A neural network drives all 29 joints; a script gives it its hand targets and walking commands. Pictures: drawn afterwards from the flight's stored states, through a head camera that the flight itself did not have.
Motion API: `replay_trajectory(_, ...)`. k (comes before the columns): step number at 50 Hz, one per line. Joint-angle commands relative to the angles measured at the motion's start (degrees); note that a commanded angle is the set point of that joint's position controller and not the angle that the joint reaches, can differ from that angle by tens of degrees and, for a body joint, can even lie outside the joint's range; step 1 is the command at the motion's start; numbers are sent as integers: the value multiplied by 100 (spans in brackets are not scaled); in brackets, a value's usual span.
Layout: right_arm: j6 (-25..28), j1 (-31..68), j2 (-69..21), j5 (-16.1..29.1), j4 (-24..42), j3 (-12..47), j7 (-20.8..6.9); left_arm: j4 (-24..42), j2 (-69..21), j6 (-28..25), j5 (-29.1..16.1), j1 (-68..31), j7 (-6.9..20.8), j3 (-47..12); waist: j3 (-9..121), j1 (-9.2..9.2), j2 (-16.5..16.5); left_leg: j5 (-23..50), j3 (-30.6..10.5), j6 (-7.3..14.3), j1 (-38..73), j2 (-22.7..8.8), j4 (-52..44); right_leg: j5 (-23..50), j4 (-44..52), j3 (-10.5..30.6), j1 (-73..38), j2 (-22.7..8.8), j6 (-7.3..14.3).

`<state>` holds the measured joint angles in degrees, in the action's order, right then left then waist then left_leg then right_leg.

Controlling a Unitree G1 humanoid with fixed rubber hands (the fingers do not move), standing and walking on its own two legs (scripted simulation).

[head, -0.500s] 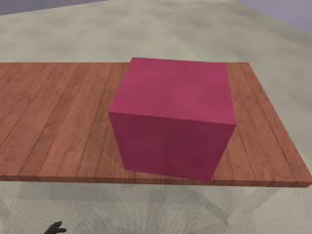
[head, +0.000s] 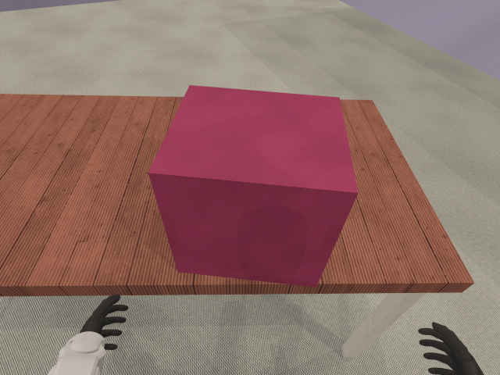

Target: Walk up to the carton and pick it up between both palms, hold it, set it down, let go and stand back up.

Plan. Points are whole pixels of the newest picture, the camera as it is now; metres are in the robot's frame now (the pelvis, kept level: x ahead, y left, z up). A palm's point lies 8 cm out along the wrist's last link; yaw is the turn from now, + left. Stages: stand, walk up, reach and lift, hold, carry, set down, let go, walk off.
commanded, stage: reach and lift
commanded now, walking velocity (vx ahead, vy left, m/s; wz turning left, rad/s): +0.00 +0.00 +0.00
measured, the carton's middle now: (254, 189) +0.43 +0.03 +0.06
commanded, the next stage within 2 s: none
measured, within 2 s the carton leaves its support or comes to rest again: neither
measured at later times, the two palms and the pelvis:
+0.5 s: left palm (68, 354) +0.16 +0.29 -0.01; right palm out of the picture +0.14 -0.25 -0.02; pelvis -0.01 +0.01 +0.01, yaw -2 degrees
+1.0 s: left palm (69, 335) +0.17 +0.28 +0.03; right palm (444, 361) +0.16 -0.22 +0.03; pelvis +0.00 +0.02 +0.01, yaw -2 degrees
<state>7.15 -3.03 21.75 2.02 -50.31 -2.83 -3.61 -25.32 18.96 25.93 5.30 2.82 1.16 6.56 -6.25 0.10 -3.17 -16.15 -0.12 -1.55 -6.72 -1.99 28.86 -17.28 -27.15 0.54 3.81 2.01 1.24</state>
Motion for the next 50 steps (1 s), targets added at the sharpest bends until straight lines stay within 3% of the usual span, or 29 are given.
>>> replay_trajectory(1,-68,-6,870,61,1183,-180,90,692,877,-158,61,76,-6,568,156,208,183,1647,556,-32,533,396,-617,2429,657,-283,37,-38,-192)
replay_trajectory(2,-56,-141,696,74,1298,-101,129,734,878,-247,-44,39,15,509,199,146,246,1590,535,-35,519,409,-600,2517,674,-195,114,-126,-229)
replay_trajectory(4,-143,-184,531,-20,1821,-166,91,1162,887,-307,-203,-208,-4,394,221,65,382,1038,594,-5,379,309,-693,1785,733,-177,361,-221,-197)
replay_trajectory(6,-249,-535,345,-13,1964,-149,110,1009,834,-342,-226,-8,-18,330,25,37,347,757,624,52,498,346,-825,1552,867,-143,443,-125,-210)
replay_trajectory(8,-328,-886,295,50,2215,-130,104,1202,820,-415,-265,227,-10,338,350,35,564,1070,633,14,556,355,-881,1875,892,-123,228,-126,-187)
replay_trajectory(12,-349,-1108,388,28,2886,-338,230,1701,855,-622,-466,592,22,345,750,103,410,1403,657,52,681,324,-978,1837,1036,-163,68,-54,-228)
replay_trajectory(15,-422,-1434,222,-3,3206,-377,334,1467,834,-746,-722,875,82,262,785,28,-46,1477,489,42,959,392,-1055,2200,1110,-108,308,-58,-269)
replay_trajectory(16,-370,-1335,219,-67,3259,-460,386,1446,921,-841,-653,858,55,399,678,144,-88,1342,544,91,752,368,-1060,1782,1160,-105,226,-28,-268)
replay_trajectory(18,-430,-1341,199,38,3403,-473,373,1532,807,-885,-772,855,61,173,636,61,-131,1280,452,78,851,321,-1120,1354,1236,-109,401,50,-188)
replay_trajectory(22,-563,-1618,26,97,3895,-417,322,2097,652,-1099,-996,1041,41,138,565,64,78,1159,491,25,816,294,-1262,870,1464,-48,445,-29,-86)
replay_trajectory(23,-595,-1586,40,164,3935,-384,296,2052,670,-1117,-1003,1052,-15,224,557,157,246,1163,478,38,642,275,-1326,834,1457,23,262,-56,-47)
replay_trajectory(25,-655,-1561,48,185,4300,-415,269,2060,639,-1152,-1007,1122,2,118,342,115,50,1177,528,29,750,241,-1354,877,1532,-63,471,2,-64)
replay_trajectory(26,-705,-1685,-27,273,4165,-383,188,2113,621,-1196,-955,1233,-45,208,82,170,489,1040,569,20,404,209,-1410,587,1500,25,410,-64,18)
replay_trajectory(29,-912,-1677,109,339,4251,-455,156,2359,618,-1082,-896,1243,-85,185,61,117,961,937,578,-37,243,156,-1564,334,1562,34,241,-89,94)
replay_trajectory(30,-907,-1681,86,367,4386,-409,175,2399,621,-1119,-884,1150,-124,281,42,130,713,916,522,14,121,203,-1606,456,1523,83,40,2,70)
replay_trajectory(31,-926,-1532,192,302,4613,-519,117,2643,586,-1148,-921,968,-168,130,215,95,882,610,485,32,-108,108,-1709,279,1408,57,-6,-8,58)
replay_trajectory(32,-893,-1605,32,402,4892,-486,139,2758,617,-1245,-1091,1149,-184,166,250,190,699,716,571,42,23,210,-1576,308,1487,116,52,-50,65)
replay_trajectory(33,-882,-1567,49,418,4897,-475,120,2794,556,-1289,-1109,1044,-204,146,349,135,661,647,463,80,-120,93,-1649,418,1391,84,-98,58,77)
replay_trajectory(34,-865,-1617,43,532,4911,-408,133,2629,610,-1314,-1063,1185,-175,242,317,280,660,607,590,134,-240,134,-1637,415,1376,137,-270,-1,-4)
replay_trajectory(35,-882,-1568,80,560,5083,-469,86,2785,457,-1380,-1238,1260,-207,101,573,179,438,886,465,57,98,150,-1545,520,1372,82,61,-3,60)
replay_trajectory(38,-928,-1770,174,570,4881,-677,78,2700,391,-1490,-1362,1400,-177,-74,378,-6,559,748,340,24,133,18,-1608,542,1361,-4,133,47,105)
replay_trajectory(39,-890,-1811,78,599,5233,-555,105,2636,453,-1488,-1348,1495,-124,64,381,146,345,980,391,88,240,113,-1524,575,1468,73,140,-32,79)
replay_trajectory(42,-817,-1976,-118,723,5692,-418,243,2822,529,-1735,-1615,1681,-4,107,649,178,-160,1757,349,53,686,248,-1312,1091,1522,87,238,-20,-80)
replay_trajectory(44,-802,-2141,-12,781,5519,-488,289,3089,480,-1849,-1551,1674,-35,75,577,96,243,2118,307,-48,756,258,-1313,1212,1522,92,190,-25,-22)
replay_trajectory(46,-768,-2135,-105,880,5762,-333,323,3190,609,-1982,-1515,1819,-29,243,517,254,159,2202,334,-37,906,235,-1262,1166,1599,116,273,6,-31)
replay_trajectory(47,-775,-2317,-100,845,5672,-348,328,3081,599,-2034,-1517,1939,-13,167,390,219,369,2221,295,-68,1018,249,-1327,1144,1618,120,482,-11,11)
replay_trajectory(48,-759,-2324,-231,896,5740,-329,413,3183,527,-2039,-1565,1966,44,68,224,128,235,2316,257,-96,1118,268,-1262,1205,1747,148,432,-5,5)
replay_trajectory(49,-716,-2383,-362,1005,5845,-141,440,3187,645,-2154,-1551,1974,55,143,291,296,461,2260,304,-71,923,334,-1211,1108,1680,252,394,-112,-9)
replay_trajectory(50,-658,-2302,-196,937,6020,-357,430,3375,615,-2203,-1621,2062,30,149,380,207,387,2382,258,-149,954,262,-1240,1234,1662,178,340,-44,51)
